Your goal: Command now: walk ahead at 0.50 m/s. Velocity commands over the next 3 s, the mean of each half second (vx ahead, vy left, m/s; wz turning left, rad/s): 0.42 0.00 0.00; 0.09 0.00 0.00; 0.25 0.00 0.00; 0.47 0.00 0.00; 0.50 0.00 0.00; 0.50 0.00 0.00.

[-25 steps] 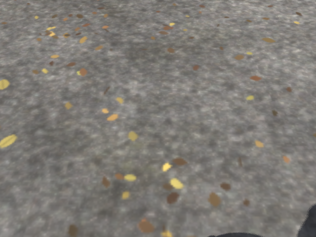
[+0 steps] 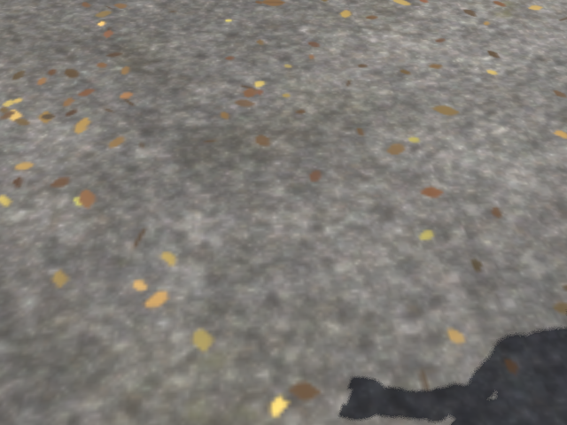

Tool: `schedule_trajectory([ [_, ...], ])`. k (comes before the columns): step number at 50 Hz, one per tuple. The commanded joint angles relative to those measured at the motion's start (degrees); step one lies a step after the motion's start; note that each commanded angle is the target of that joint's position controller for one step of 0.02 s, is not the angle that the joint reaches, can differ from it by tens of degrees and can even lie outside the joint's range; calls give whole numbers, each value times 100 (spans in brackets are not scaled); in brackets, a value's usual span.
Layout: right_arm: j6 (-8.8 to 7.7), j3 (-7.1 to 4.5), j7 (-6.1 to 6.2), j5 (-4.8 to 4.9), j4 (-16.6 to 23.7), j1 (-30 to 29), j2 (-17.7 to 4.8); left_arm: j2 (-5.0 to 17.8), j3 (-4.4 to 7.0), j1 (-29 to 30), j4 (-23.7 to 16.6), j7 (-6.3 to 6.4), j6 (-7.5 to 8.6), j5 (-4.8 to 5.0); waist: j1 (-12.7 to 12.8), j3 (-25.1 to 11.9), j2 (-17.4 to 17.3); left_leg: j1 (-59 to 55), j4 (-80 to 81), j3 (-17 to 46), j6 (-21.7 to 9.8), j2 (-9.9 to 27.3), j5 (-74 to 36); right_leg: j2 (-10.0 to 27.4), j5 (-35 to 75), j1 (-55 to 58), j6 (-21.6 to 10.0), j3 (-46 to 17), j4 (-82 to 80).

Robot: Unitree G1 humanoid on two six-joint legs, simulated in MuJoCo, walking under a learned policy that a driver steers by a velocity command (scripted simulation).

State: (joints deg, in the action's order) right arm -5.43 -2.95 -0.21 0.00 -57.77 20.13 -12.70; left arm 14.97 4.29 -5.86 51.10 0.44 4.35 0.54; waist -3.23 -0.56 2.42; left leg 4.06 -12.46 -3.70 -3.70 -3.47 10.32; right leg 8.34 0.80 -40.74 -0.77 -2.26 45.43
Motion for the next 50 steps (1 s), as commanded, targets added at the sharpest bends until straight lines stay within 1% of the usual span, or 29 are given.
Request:
schedule_trajectory([
  [1, -51, -170, 69, 53, 245, 57, -947, 139, -22, 558, -386, -66, 71, 26, 1, 382, -561, 220, 629, 664, -740, 1417, -1090, -176, 630, 176, 29, 219, -838],
  [4, 26, -193, 78, 78, 102, 363, -978, 153, -63, 1008, -559, -167, 106, 63, -144, 546, -565, -358, 416, 674, -743, 1629, -1115, -275, 418, 33, -34, 245, -1295],
  [7, 116, -249, 110, 103, 35, 395, -1056, 274, -55, 1098, -692, -274, 163, 80, -29, 546, -658, -872, 32, 744, -648, 1898, -1611, -360, -161, 145, -237, 238, -1577],
  [9, 163, -285, 122, 109, 86, 172, -1155, 518, 51, 519, -573, -285, 190, 71, 356, 171, -811, -937, -623, 638, -508, 1855, -3088, -646, -506, 1139, -421, 463, -1683],
  [10, 193, -254, 118, 107, 121, 52, -1080, 741, 182, -334, -308, -261, 191, 50, 789, -322, -750, -716, -1595, 415, -368, 1580, -3800, -840, -417, 2302, -578, 615, -1767],
  [11, 196, -168, 117, 42, 235, 62, -901, 1124, 316, -1432, -36, -210, 186, -14, 1162, -1140, -380, 342, -3171, 177, -171, 1264, -2890, -187, -235, 4115, -896, -109, -1509],
  [12, 69, 48, 52, -4, 312, 769, -167, 1691, 443, -2048, 119, -195, 155, -67, 894, -1990, 1081, 2762, -5505, 104, 256, 201, 208, 1269, -1032, 6358, -1869, -2836, -1932],
  [13, -98, 1, 4, 114, 237, 585, -460, 1215, 291, -2082, 125, -198, 132, -8, 1003, -2343, 1166, 3562, -6407, 945, 223, 95, 2177, 1490, -1621, 6555, -1993, -4083, -2750],
  [14, -194, -114, -19, 264, 408, 25, -890, 913, 194, -1545, 40, -181, 144, 25, 961, -1417, 858, 4096, -6695, 990, 107, 459, 1929, 1277, -1671, 5863, -1664, -3220, -2789],
  [15, -218, -116, 14, 272, 501, -378, -937, 710, 119, -992, -119, -165, 144, -19, 807, -840, 374, 3956, -6509, 808, 86, 751, 1449, 1077, -709, 4892, -1482, -2352, -2845],
  [16, -176, -153, 66, 172, 499, -527, -885, 535, 55, -580, -168, -190, 158, -83, 578, -400, 25, 3614, -6098, 716, 140, 929, 1161, 856, 469, 3945, -1377, -1678, -2941],
  [17, -80, -196, 108, 101, 450, -385, -832, 377, 4, -409, -162, -208, 185, -138, 338, -301, 63, 3127, -5786, 747, 163, 1069, 1059, 659, 1328, 3388, -1269, -1156, -3005],
  [19, 92, -165, 149, 72, 363, -53, -514, 375, -8, -451, -34, -223, 214, -171, 119, -280, 116, 2603, -5358, 674, 245, 1053, 973, 541, 2359, 2859, -1306, -658, -3124],
  [21, 161, -155, 174, 21, 446, -187, -437, 540, 10, -458, 58, -145, 217, -186, 17, -234, 139, 2590, -4704, 610, 354, 1011, 548, 457, 3023, 2691, -1349, -269, -3189],
  [23, 187, -114, 163, -24, 540, -505, -383, 600, 10, -377, 85, -61, 159, -159, 43, -290, 164, 2387, -3695, 518, 405, 974, -146, 254, 3118, 2649, -1215, 130, -3169],
  [25, 199, -83, 133, -10, 600, -888, -369, 680, 16, -506, 164, -18, 105, -137, 217, -373, 212, 2092, -2942, 399, 415, 830, -813, 145, 2947, 2731, -1109, 306, -3164],
  [29, 247, -105, 106, 3, 686, -1321, -529, 670, -8, -706, 393, 2, -4, -85, 380, -297, 235, 1937, -2198, 460, 355, 711, -897, 296, 2232, 3155, -1064, 116, -2959],
  [31, 229, -131, 89, -46, 670, -1288, -590, 640, -20, -606, 447, 23, -62, -21, 259, -260, 194, 1673, -1699, 417, 218, 637, -878, 293, 1799, 3240, -935, 17, -2574],
  [32, 210, -164, 90, -84, 591, -1119, -663, 574, -42, -637, 480, 32, -81, 14, 156, -302, 88, 1274, -1228, 398, 119, 595, -1378, 124, 1367, 3214, -753, 12, -2291],
  [33, 195, -242, 121, -120, 535, -961, -970, 469, -70, -905, 515, 38, -70, -57, 228, -463, -255, 668, -1154, 731, -10, 927, -3122, -194, 741, 3058, -478, 118, -1918],
  [34, 214, -272, 155, -135, 558, -972, -1224, 298, -104, -1468, 595, 30, -28, -177, 622, -790, -814, -246, -1559, 1166, -364, 1471, -4453, -590, -723, 2473, -229, 281, -1552],
  [35, 282, -172, 160, -122, 470, -942, -820, 8, -181, -1781, 733, 61, -63, -154, 661, -1043, -1332, -518, -1572, 1598, -893, 1851, -4137, -737, -2007, 2146, 8, 378, -1292],
  [36, 334, -105, 131, -67, 436, -992, -526, 143, -162, -1490, 698, 95, -155, -103, 557, -953, -1223, -214, -1364, 1804, -974, 1863, -3205, -723, -2325, 2184, 88, 321, -1315],
  [37, 370, -89, 109, -60, 462, -1220, -525, 264, -141, -1244, 640, 126, -259, -55, 585, -803, -1109, 118, -1217, 1778, -827, 1716, -2312, -681, -2178, 2264, 84, 277, -1491],
  [38, 396, -91, 91, -57, 533, -1507, -579, 326, -131, -1146, 658, 149, -365, -54, 645, -626, -992, 498, -1182, 1595, -611, 1499, -1654, -654, -1939, 2461, 49, 262, -1766],
  [40, 377, -124, 68, -18, 584, -1708, -673, 506, -94, -1092, 749, 169, -485, -90, 592, -371, -714, 842, -1269, 1107, -267, 1094, -1400, -635, -1701, 2651, -22, 281, -2001],
  [41, 358, -137, 71, -3, 527, -1664, -705, 460, -103, -1096, 783, 165, -489, -90, 574, -388, -644, 786, -1376, 991, -209, 1008, -1594, -618, -1552, 2715, -48, 266, -2040],
  [45, 356, -141, 127, 10, 355, -1503, -617, 384, -119, -1048, 897, 136, -417, -75, 456, -536, -353, 361, -1728, 781, -268, 879, -2438, -553, -917, 2761, -37, 253, -2024],
  [50, 462, -149, 150, 15, 272, -1622, -567, 288, -145, -1099, 1026, 147, -441, -79, 452, -290, -234, 416, -1719, 705, -269, 808, -1994, -555, -1106, 2649, -29, 284, -2045],
])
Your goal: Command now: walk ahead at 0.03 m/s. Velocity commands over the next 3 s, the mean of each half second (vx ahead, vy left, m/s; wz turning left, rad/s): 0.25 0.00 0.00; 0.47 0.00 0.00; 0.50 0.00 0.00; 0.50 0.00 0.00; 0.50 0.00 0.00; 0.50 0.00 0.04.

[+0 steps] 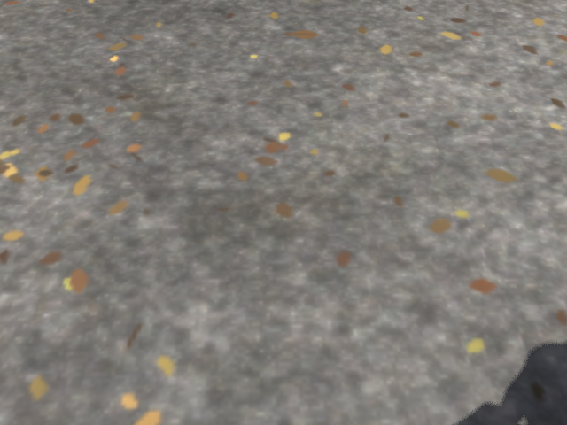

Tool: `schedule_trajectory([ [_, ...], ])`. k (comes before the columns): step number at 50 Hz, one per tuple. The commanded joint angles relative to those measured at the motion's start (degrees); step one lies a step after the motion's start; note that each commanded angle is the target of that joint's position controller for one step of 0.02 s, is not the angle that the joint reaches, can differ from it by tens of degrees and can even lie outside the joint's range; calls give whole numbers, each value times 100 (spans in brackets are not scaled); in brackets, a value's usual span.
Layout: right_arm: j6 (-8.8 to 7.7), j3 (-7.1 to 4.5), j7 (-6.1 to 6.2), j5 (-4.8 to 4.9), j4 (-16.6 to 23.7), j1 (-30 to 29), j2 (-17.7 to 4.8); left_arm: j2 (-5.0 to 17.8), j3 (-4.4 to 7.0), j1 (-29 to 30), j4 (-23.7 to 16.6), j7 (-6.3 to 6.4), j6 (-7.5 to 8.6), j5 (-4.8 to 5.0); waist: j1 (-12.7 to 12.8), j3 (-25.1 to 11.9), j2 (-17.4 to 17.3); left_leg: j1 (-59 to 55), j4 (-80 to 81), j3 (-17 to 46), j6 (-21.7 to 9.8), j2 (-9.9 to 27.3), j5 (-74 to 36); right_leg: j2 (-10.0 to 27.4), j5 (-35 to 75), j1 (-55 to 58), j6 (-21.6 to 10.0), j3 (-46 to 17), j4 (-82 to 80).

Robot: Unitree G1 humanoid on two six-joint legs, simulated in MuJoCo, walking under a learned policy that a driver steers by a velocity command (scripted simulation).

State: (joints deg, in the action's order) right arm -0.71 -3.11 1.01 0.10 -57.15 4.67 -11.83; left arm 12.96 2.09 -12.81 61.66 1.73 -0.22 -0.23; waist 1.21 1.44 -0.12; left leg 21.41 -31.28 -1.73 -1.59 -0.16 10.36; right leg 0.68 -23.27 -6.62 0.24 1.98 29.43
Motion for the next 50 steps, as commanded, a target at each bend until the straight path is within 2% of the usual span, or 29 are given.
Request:
schedule_trajectory([
  [1, 8, -134, 31, 4, 195, -95, -645, 481, 70, -425, -9, 23, 11, -5, 7, -430, 22, -1299, 181, 494, -462, 460, -1857, 216, 1210, -801, -134, -140, -465],
  [4, 60, -126, 43, 3, 89, -45, -582, 421, 46, -597, 92, 31, 16, -8, 12, -372, 18, -1312, 259, 419, -385, 361, -851, 219, 416, -896, -179, -140, -619],
  [6, 91, -171, 62, 61, 69, -55, -671, 615, 96, -575, 58, 50, 22, 56, -17, 28, 260, -926, 109, 190, -307, 87, 1324, 354, -1092, -1197, -446, -391, -882],
  [8, -20, -176, 43, 76, 202, -398, -668, 831, 156, -774, -4, 70, 124, 103, 142, 578, 560, 7, -367, -67, -185, -155, 1821, 895, -1945, -1058, -846, -1199, -1447],
  [10, -220, -160, -53, 122, 310, -601, -548, 1086, 249, -748, -3, 83, 298, 132, 122, 1041, 986, 849, -1063, -182, -204, -22, 1014, 1742, -1448, -578, -1213, -2117, -1792],
  [11, -301, -165, -98, 116, 307, -541, -538, 1008, 248, -754, -3, 79, 374, 137, 70, 1049, 967, 1052, -1150, -127, -255, 100, 1017, 1873, -773, -321, -1253, -2125, -1652],
  [13, -403, -178, -171, 162, 206, -193, -473, 867, 230, -696, -34, 25, 443, 179, -140, 912, 833, 589, -636, -253, -349, 103, 1067, 1689, 233, -218, -1077, -1670, -1236],
  [14, -421, -231, -185, 191, 26, 311, -512, 842, 215, -484, -113, -11, 449, 181, -413, 720, 744, -438, -127, -387, -412, -82, 900, 1358, 844, -635, -879, -1242, -868],
  [15, -425, -358, -185, 175, -199, 980, -759, 836, 209, -312, -204, -36, 474, 162, -697, 368, 517, -1525, 75, -123, -506, -80, 529, 966, 1909, -1089, -670, -806, -45],
  [16, -450, -514, -177, 161, -349, 1662, -1294, 561, 140, -279, -391, -38, 521, 165, -826, 16, -713, -2568, 862, 1704, -1055, 839, 836, 120, 2157, -2182, -206, 90, 1858],
  [17, -469, -480, -243, 124, -488, 2372, -1407, 329, 74, -251, -542, -25, 600, 127, -999, -578, -1696, -3401, 1986, 4071, -1742, 2040, 1084, -336, -643, -3176, -50, -175, 3677],
  [18, -540, -290, -250, 65, -423, 1927, -1001, 559, 162, -37, -627, -74, 650, 260, -699, -313, -1023, -3073, 1981, 4129, -1634, 2219, 1364, -19, -771, -3665, -239, -770, 4487],
  [19, -573, -198, -258, 52, -260, 1431, -795, 601, 183, 34, -646, -119, 666, 333, -500, -10, -668, -2622, 1967, 3398, -1426, 2042, 1315, 264, -297, -3763, -417, -750, 4646],
  [20, -586, -132, -271, 29, -173, 1167, -683, 576, 209, 53, -624, -122, 669, 318, -366, 113, -345, -2263, 2089, 2771, -1242, 1818, 1265, 495, 245, -3704, -528, -690, 4393],
  [23, -545, -39, -220, -22, -152, 1132, -589, 526, 309, -92, -561, -103, 544, 215, -140, 196, -429, -1623, 2397, 1596, -949, 1311, 500, 765, 941, -3082, -447, -513, 3483],
  [27, -516, -81, -51, -30, -198, 1523, -917, 390, 311, 632, -840, -95, 465, 127, -260, 355, -258, -1647, 2636, 1196, -1048, 1312, -65, 747, 1604, -3462, -102, -343, 2250],
  [30, -485, -111, 1, -11, -171, 1651, -989, 315, 257, 1193, -1029, -148, 471, 137, -385, 414, -387, -1583, 2700, 881, -990, 1256, -232, 619, 2212, -3303, 1, -238, 1266],
  [34, -445, -147, -1, 64, -247, 1938, -971, 338, 194, 1728, -1195, -259, 497, 175, -516, 549, -382, -1761, 2583, 586, -951, 1340, -403, 488, 2412, -3090, -35, -111, 608],
  [37, -394, -203, 0, 106, -277, 1953, -1029, 454, 187, 1881, -1336, -351, 548, 199, -443, 577, -443, -2149, 2310, 551, -866, 1561, -568, 456, 2100, -2936, -241, -149, 274],
  [39, -354, -249, -3, 115, -230, 1781, -1143, 676, 272, 1481, -1291, -380, 582, 200, -135, 323, -570, -2270, 1799, 487, -757, 1614, -1618, 259, 1785, -2207, -419, 6, 125],
  [40, -324, -240, -3, 109, -194, 1658, -1124, 853, 384, 827, -1107, -370, 590, 188, 235, -67, -566, -2181, 972, 263, -627, 1420, -2662, 55, 1720, -1323, -543, 165, 65],
  [41, -298, -175, 0, 72, -140, 1646, -959, 1153, 543, -254, -774, -335, 588, 184, 669, -737, -429, -1628, -375, -5, -429, 1086, -2937, 57, 1654, 134, -730, 85, 143],
  [42, -308, -58, -8, -18, 14, 1926, -620, 1652, 661, -1179, -585, -284, 571, 78, 718, -1598, 634, -11, -2564, -279, -129, 535, -1143, 1391, 891, 1950, -1249, -1843, -80],
  [43, -463, 92, -46, 45, 35, 2278, -80, 1741, 613, -1315, -541, -350, 586, 47, 447, -2175, 1824, 1481, -3996, 382, 27, -352, 2261, 2234, -253, 2832, -1867, -4496, -1275],
  [44, -584, -56, -70, 211, 94, 1779, -681, 1250, 466, -926, -594, -369, 633, 100, 481, -1580, 1227, 2121, -4652, 867, -93, -6, 2096, 2051, -653, 2393, -1593, -4257, -1501],
  [45, -656, -105, -77, 280, 247, 1323, -903, 974, 378, -406, -724, -364, 662, 116, 369, -924, 920, 2357, -4643, 704, -235, 315, 1544, 1890, -278, 1637, -1359, -3355, -1511],
  [46, -662, -126, -25, 232, 267, 1128, -914, 832, 321, 63, -828, -375, 676, 57, 172, -646, 429, 2045, -4347, 599, -272, 621, 952, 1686, 303, 819, -1237, -2689, -1625],
  [48, -525, -182, 11, 138, 222, 1238, -785, 523, 224, 395, -838, -403, 701, -50, -176, -380, 493, 1400, -3799, 632, -285, 934, 416, 1324, 1032, -179, -1142, -1842, -1918],
  [50, -407, -177, 11, 128, 219, 1290, -618, 571, 225, 189, -738, -366, 712, -28, -251, -258, 492, 1294, -3435, 570, -227, 995, 286, 1221, 1383, -447, -1235, -1480, -2148],
])
Over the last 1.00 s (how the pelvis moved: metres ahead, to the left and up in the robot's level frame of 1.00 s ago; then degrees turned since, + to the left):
0.37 -0.04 -0.02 -1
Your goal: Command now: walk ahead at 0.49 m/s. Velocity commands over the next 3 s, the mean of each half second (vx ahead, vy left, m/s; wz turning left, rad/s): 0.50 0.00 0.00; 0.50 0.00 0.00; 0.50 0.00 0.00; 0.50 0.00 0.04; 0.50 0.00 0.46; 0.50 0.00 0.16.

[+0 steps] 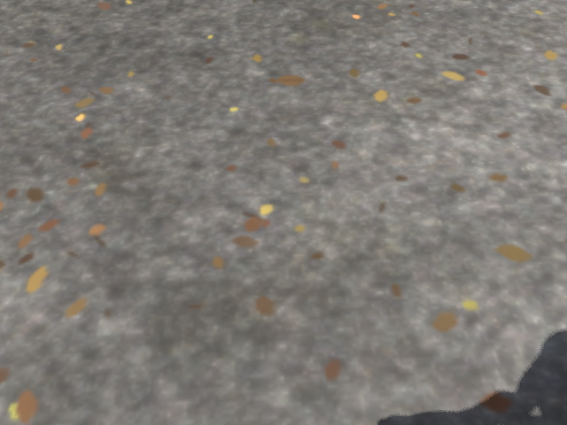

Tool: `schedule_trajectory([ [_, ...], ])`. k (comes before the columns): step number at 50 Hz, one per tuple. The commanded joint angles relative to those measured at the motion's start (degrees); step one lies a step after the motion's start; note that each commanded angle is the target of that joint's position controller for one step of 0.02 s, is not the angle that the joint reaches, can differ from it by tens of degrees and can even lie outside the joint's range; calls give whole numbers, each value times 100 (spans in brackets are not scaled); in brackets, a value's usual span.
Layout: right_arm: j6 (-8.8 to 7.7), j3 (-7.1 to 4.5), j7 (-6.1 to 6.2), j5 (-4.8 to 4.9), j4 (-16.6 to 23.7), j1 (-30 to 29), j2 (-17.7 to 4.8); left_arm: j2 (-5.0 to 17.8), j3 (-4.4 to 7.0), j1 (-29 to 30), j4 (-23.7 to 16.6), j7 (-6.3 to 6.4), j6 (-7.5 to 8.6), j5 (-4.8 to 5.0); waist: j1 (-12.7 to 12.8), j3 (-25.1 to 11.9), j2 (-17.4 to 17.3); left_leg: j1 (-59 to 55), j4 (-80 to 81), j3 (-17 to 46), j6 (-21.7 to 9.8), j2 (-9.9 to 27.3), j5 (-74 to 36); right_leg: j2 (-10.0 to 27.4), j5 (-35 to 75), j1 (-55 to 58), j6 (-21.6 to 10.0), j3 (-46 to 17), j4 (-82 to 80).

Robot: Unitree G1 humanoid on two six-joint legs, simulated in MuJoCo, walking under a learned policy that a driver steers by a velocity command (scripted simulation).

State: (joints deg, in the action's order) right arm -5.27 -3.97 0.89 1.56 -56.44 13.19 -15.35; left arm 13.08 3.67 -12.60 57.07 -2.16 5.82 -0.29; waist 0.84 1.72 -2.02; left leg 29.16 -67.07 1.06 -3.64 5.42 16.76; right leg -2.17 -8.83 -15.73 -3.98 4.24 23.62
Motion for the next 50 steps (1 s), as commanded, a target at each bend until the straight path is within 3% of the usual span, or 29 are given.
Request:
schedule_trajectory([
  [1, 81, -104, 30, -33, 211, 272, -292, 658, 81, 47, -240, 63, 114, -19, -213, -169, 608, 691, 369, 268, 36, 448, -547, 1494, 108, 442, -851, -1579, -1664],
  [4, 97, -129, 25, -113, 447, -396, -330, 815, 102, -330, -152, 188, 85, -5, -73, 48, 441, 1337, 1317, 246, 228, 437, -1340, 1510, 575, 728, -866, -1364, -1787],
  [9, 33, -53, -90, -88, 706, -1303, -169, 825, 76, -791, -66, 269, 34, 55, 192, 218, 497, 1168, 2809, -50, 273, 168, -2459, 1287, 843, 973, -670, -806, -1852],
  [14, -38, 46, -263, -36, 1011, -2072, -129, 870, 110, -1309, 144, 289, -104, 88, 415, 455, 467, 1397, 3584, -158, 164, -12, -2123, 1571, 1236, 1961, -685, -713, -1499],
  [16, -76, 48, -338, -14, 1108, -2134, -200, 943, 152, -1307, 171, 310, -163, 105, 324, 428, 553, 1257, 3765, -186, 39, -89, -1723, 1735, 1758, 2269, -634, -729, -1222],
  [18, -97, -46, -354, -15, 1030, -1657, -445, 1070, 197, -1102, 115, 323, -203, 108, -12, 63, 763, 341, 3839, -387, -133, -376, -1312, 1735, 3351, 2374, -508, -656, -661],
  [19, -101, -153, -336, -31, 846, -976, -645, 1083, 197, -956, 81, 321, -232, 115, -401, -362, 822, -638, 3918, -556, -276, -591, -1332, 1579, 4299, 2273, -404, -501, 110],
  [20, -91, -295, -290, -56, 529, 79, -940, 960, 140, -872, 11, 318, -243, 91, -854, -1013, 745, -2233, 3789, -397, -487, -467, -1541, 1284, 4127, 1574, -222, -308, 1337],
  [21, -69, -423, -233, -176, 343, 1028, -1434, 542, 10, -1276, -113, 281, -183, 8, -856, -1967, -173, -4565, 3655, 1580, -1149, 974, -1274, 670, 2008, -466, 90, -87, 3489],
  [22, -42, -354, -256, -140, 253, 1214, -1363, 62, -148, -1622, -39, 219, -30, 42, -658, -2630, -1243, -5549, 4596, 3928, -1681, 1799, -415, -185, -2383, -1922, 251, -738, 4896],
  [23, -47, -223, -250, -78, 272, 974, -925, 677, 15, -1035, -133, 189, 90, 226, -778, -2057, -841, -5172, 4857, 3624, -1376, 1543, 87, 160, -2369, -2556, 118, -1204, 5440],
  [24, -57, -161, -230, -60, 395, 401, -737, 867, 60, -518, -315, 193, 155, 318, -655, -1226, -593, -4260, 5004, 2749, -1150, 1385, -217, 478, -1827, -2814, 41, -959, 5367],
  [25, -74, -105, -238, -123, 482, -38, -580, 863, 81, -263, -352, 239, 164, 266, -472, -790, -108, -3312, 5204, 2151, -1050, 1196, -705, 751, -1284, -2569, 35, -830, 5062],
  [26, -97, -53, -261, -196, 506, -283, -408, 805, 130, -257, -340, 273, 109, 195, -251, -502, -56, -2592, 5395, 1683, -971, 989, -1093, 935, -970, -2230, 39, -816, 4744],
  [27, -112, -17, -282, -241, 482, -358, -299, 666, 132, -433, -310, 280, 22, 174, -69, -465, -187, -2186, 5572, 1420, -938, 854, -1175, 1054, -787, -1877, 37, -856, 4561],
  [28, -120, -16, -289, -223, 445, -331, -300, 515, 119, -544, -287, 288, -52, 168, 4, -416, -230, -1975, 5726, 1248, -968, 787, -1194, 1100, -732, -1739, 61, -836, 4383],
  [30, -138, -49, -236, -191, 356, -170, -482, 460, 124, -396, -360, 312, -141, 141, 56, -202, -202, -1728, 5957, 950, -1035, 747, -1403, 1171, -491, -1900, 170, -765, 3962],
  [34, -95, -76, -88, -173, 234, 222, -649, 489, 138, 435, -662, 292, -134, 54, -117, 11, -80, -1975, 6082, 536, -933, 632, -1850, 1154, 764, -2459, 375, -690, 2611],
  [38, -61, -76, -44, -108, 116, 613, -701, 352, 52, 1246, -879, 199, -85, 101, -385, 162, -102, -2159, 6107, 152, -754, 468, -1764, 868, 1599, -2141, 369, -410, 1315],
  [42, 46, -113, -28, -70, -82, 1002, -753, 401, 3, 1806, -1121, 64, -41, 148, -534, 343, -116, -3011, 5778, 209, -740, 806, -1875, 755, 1254, -2372, 251, -427, 751],
  [45, 137, -174, 7, -55, -97, 906, -869, 619, 59, 1591, -1163, -18, 10, 162, -266, 172, -264, -3452, 5272, 246, -588, 1015, -2861, 592, 600, -1900, 23, -361, 530],
  [46, 163, -188, 12, -49, -60, 766, -917, 767, 132, 1179, -1066, -15, 22, 149, -7, -99, -349, -3449, 4796, 151, -506, 942, -3827, 401, 466, -1236, -82, -195, 475],
  [47, 193, -150, 10, -53, -24, 664, -821, 1000, 267, 290, -784, 11, 21, 129, 425, -616, -276, -3200, 3790, -73, -362, 655, -4443, 226, 567, -32, -242, -59, 402],
  [48, 197, -61, 11, -126, 99, 703, -638, 1399, 397, -802, -524, 62, 14, 56, 771, -1454, 176, -2089, 2136, -315, -168, 327, -3317, 1005, 731, 1788, -577, -929, 647],
  [49, 69, 157, -62, -151, 136, 1429, 110, 1860, 501, -1325, -363, 59, -21, 46, 449, -2251, 1658, 329, -80, -333, 250, -773, 36, 2367, -385, 3899, -1538, -3687, 112],
  [50, -83, 80, -99, -47, 80, 1138, -282, 1338, 332, -1299, -392, 56, -31, 88, 603, -2391, 1493, 1052, -867, 526, 167, -754, 1583, 2435, -946, 3975, -1489, -4581, -558],
])
Over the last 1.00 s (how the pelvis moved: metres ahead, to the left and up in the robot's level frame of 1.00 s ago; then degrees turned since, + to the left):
0.34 -0.06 0.01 0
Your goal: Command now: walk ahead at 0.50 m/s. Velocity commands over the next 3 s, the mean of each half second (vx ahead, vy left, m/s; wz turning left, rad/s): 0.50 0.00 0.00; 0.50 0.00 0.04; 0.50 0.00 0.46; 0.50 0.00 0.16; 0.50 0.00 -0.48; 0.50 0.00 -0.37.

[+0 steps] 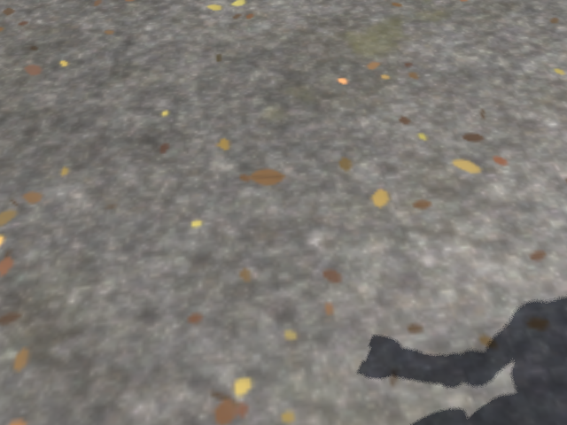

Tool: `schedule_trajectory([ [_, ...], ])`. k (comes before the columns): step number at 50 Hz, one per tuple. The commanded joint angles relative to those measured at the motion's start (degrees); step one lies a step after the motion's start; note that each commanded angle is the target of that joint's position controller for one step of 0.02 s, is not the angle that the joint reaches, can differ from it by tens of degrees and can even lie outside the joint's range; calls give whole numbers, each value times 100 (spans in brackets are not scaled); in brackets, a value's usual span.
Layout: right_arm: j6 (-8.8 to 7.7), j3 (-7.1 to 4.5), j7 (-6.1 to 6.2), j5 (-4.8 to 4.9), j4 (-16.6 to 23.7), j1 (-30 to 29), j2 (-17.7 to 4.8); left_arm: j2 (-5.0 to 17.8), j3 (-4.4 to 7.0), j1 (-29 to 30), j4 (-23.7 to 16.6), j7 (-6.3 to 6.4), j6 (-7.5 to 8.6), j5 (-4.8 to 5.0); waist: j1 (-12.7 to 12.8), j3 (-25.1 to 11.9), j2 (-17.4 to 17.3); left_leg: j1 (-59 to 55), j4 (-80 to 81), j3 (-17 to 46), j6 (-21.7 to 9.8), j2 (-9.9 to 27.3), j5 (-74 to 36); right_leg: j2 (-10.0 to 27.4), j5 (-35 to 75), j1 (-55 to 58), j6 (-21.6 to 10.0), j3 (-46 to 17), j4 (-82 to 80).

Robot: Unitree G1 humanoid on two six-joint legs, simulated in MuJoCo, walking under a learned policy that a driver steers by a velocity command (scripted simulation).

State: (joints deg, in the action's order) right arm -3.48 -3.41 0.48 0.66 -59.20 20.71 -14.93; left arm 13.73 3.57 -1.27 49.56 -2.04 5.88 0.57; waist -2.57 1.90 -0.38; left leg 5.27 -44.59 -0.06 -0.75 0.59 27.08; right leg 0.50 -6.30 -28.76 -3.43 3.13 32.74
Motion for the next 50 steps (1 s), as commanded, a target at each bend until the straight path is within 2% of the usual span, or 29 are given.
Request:
schedule_trajectory([
  [1, -355, -80, -80, 193, 542, -167, -704, 1015, 256, -1915, 274, 64, -18, 22, 889, -1547, 1080, 3919, -3343, 630, -233, 52, 240, 1992, -1146, 4593, -1263, -3639, -1536],
  [2, -384, -79, -49, 205, 630, -525, -726, 853, 195, -1432, 141, 74, -8, -12, 732, -1047, 591, 3809, -3125, 457, -273, 376, -296, 1789, -677, 3717, -1113, -2907, -1656],
  [3, -358, -115, -10, 117, 645, -697, -688, 689, 145, -1097, 107, 55, 8, -74, 554, -643, 317, 3562, -2731, 385, -261, 576, -668, 1595, -184, 2880, -1039, -2390, -1846],
  [4, -279, -147, 12, 72, 619, -580, -624, 552, 99, -945, 105, 42, 39, -133, 333, -545, 440, 3155, -2444, 442, -268, 749, -905, 1432, 84, 2374, -962, -2043, -2004],
  [5, -196, -140, 16, 61, 586, -457, -493, 503, 86, -922, 134, 24, 48, -134, 230, -487, 495, 2921, -2261, 438, -253, 793, -1003, 1344, 140, 2097, -964, -1857, -2171],
  [7, -91, -126, 32, 43, 601, -474, -335, 649, 117, -1066, 220, 55, 73, -92, 151, -320, 456, 2930, -1842, 370, -171, 862, -1185, 1299, 322, 1821, -1038, -1544, -2430],
  [9, -60, -141, 43, -13, 745, -871, -370, 819, 158, -1257, 293, 131, 72, -89, 205, -148, 335, 3306, -1252, 347, -44, 894, -1715, 1301, 528, 1869, -1072, -1348, -2588],
  [11, -71, -142, 23, -43, 859, -1234, -350, 847, 159, -1421, 350, 193, 39, -70, 287, -70, 312, 3490, -588, 310, 34, 866, -2380, 1209, 668, 2000, -980, -1101, -2642],
  [15, -118, -73, -57, -3, 1053, -1999, -215, 878, 153, -1767, 473, 242, 2, -10, 528, 100, 355, 3214, 682, 45, 52, 612, -3309, 997, 646, 2110, -781, -633, -2679],
  [19, -156, -20, -174, 48, 1272, -2588, -238, 923, 180, -2171, 684, 252, -90, 28, 714, 296, 363, 3351, 1280, 5, -33, 482, -3105, 1260, 696, 2823, -769, -628, -2422],
  [21, -196, -27, -244, 60, 1366, -2661, -323, 985, 216, -2198, 739, 275, -152, 45, 640, 302, 423, 3321, 1463, 22, -169, 436, -2719, 1454, 1023, 3192, -701, -686, -2170],
  [23, -229, -100, -274, 64, 1308, -2283, -521, 1076, 251, -2036, 715, 294, -206, 51, 358, 58, 561, 2647, 1584, -124, -332, 241, -2313, 1496, 2099, 3356, -573, -649, -1705],
  [24, -238, -193, -264, 43, 1141, -1695, -674, 1076, 247, -1885, 681, 299, -236, 65, 13, -294, 582, 1788, 1701, -311, -454, 38, -2312, 1332, 3034, 3279, -462, -478, -1041],
  [25, -234, -344, -224, 15, 821, -692, -972, 916, 184, -1856, 633, 302, -254, 39, -390, -921, 441, 337, 1601, -254, -640, 62, -2451, 1009, 3137, 2757, -291, -243, 130],
  [26, -208, -458, -158, -49, 632, 320, -1441, 683, 77, -1990, 489, 307, -243, -104, -600, -1804, -465, -1395, 1503, 1253, -1020, 1290, -2487, 578, 1116, 1465, -69, 38, 2100],
  [27, -195, -456, -214, -46, 541, 408, -1603, -14, -103, -2653, 505, 232, -95, -32, -159, -2380, -1883, -2880, 2427, 3980, -1905, 2280, -1290, -449, -2647, -638, 196, -419, 3735],
  [28, -209, -306, -219, 19, 607, 217, -1058, 658, 38, -2157, 514, 204, 34, 114, -357, -1957, -1157, -2599, 2716, 3904, -1650, 2055, -616, -105, -2697, -1291, 91, -1022, 4329],
  [29, -231, -237, -196, 21, 710, -258, -817, 873, 98, -1615, 347, 188, 111, 212, -304, -1212, -881, -1862, 2793, 3029, -1397, 1875, -852, 177, -2149, -1597, -12, -881, 4320],
  [30, -243, -188, -198, -33, 808, -685, -709, 834, 99, -1372, 315, 232, 120, 189, -119, -827, -346, -1022, 2938, 2418, -1282, 1682, -1441, 482, -1597, -1348, -12, -736, 4063],
  [31, -256, -146, -211, -93, 838, -945, -549, 800, 144, -1267, 313, 268, 82, 102, 41, -522, -240, -335, 3102, 1959, -1236, 1492, -1921, 647, -1277, -1092, 13, -704, 3714],
  [32, -271, -103, -218, -149, 824, -1028, -435, 712, 156, -1403, 335, 269, 7, 79, 227, -484, -376, 50, 3259, 1675, -1195, 1370, -2148, 781, -1068, -735, 15, -751, 3523],
  [34, -293, -108, -210, -114, 747, -925, -474, 497, 141, -1502, 349, 279, -116, 65, 343, -383, -404, 378, 3526, 1342, -1259, 1289, -2378, 857, -955, -562, 78, -701, 3140],
  [36, -303, -152, -141, -99, 670, -745, -670, 490, 146, -1179, 225, 294, -170, 17, 324, -192, -289, 429, 3715, 1112, -1316, 1292, -2632, 893, -537, -881, 201, -653, 2645],
  [39, -258, -160, -45, -79, 583, -494, -738, 459, 143, -635, 41, 268, -162, -32, 205, -56, -234, 262, 3801, 743, -1211, 1168, -2923, 854, 407, -1184, 330, -593, 1667],
  [43, -224, -151, -5, -21, 456, -132, -763, 323, 60, 140, -162, 181, -116, 11, -49, 126, -274, 159, 3850, 306, -1031, 973, -2837, 593, 1271, -870, 325, -319, 427],
  [45, -177, -155, -6, 14, 335, 159, -759, 336, 36, 525, -301, 133, -94, 26, -181, 252, -246, -113, 3718, 428, -1051, 1070, -2804, 499, 1204, -889, 327, -327, 81],
  [47, -105, -179, 12, 38, 264, 307, -797, 384, 25, 769, -433, 63, -39, 45, -207, 335, -277, -483, 3457, 579, -1056, 1232, -2909, 424, 940, -964, 289, -385, -221],
  [50, -26, -249, 55, 63, 287, 182, -937, 644, 96, 481, -441, 4, 57, 60, 95, 145, -465, -712, 2957, 841, -920, 1417, -3446, 270, 434, -280, 155, -410, -519],
])
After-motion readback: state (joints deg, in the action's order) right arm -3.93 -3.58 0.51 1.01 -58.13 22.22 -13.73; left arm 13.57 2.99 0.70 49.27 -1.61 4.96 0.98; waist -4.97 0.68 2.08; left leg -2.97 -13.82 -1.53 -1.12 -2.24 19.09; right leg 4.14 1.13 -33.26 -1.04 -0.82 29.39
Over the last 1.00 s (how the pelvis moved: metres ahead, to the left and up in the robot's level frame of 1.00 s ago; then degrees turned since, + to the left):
0.59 0.01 -0.02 0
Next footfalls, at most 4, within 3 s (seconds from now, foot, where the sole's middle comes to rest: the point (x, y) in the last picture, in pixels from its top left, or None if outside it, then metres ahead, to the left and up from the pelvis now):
0.50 left None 0.46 0.14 -0.76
1.06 right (326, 295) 0.77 -0.10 -0.76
1.58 left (206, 234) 0.99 0.22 -0.76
2.14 right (233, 138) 1.37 0.15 -0.76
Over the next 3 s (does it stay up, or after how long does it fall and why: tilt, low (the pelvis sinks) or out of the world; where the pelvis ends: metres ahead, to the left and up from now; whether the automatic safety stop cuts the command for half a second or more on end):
stays up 1.65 0.27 0.02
